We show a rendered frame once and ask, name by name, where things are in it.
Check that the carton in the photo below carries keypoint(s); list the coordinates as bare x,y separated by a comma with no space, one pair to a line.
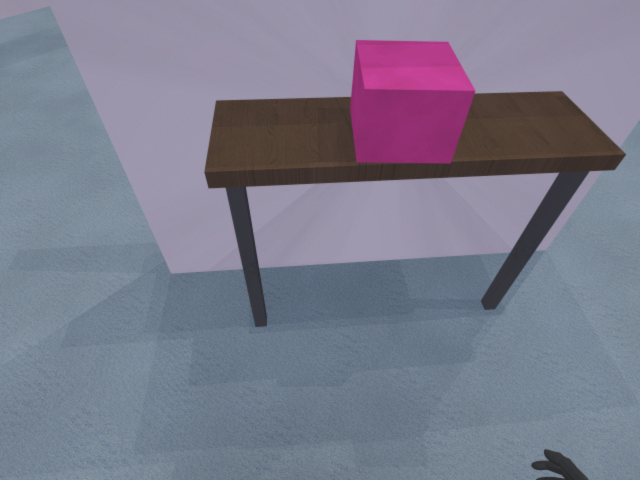
409,101

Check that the table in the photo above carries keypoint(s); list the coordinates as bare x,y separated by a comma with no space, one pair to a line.
267,142

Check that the right robot hand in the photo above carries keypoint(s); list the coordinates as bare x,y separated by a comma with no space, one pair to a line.
558,464

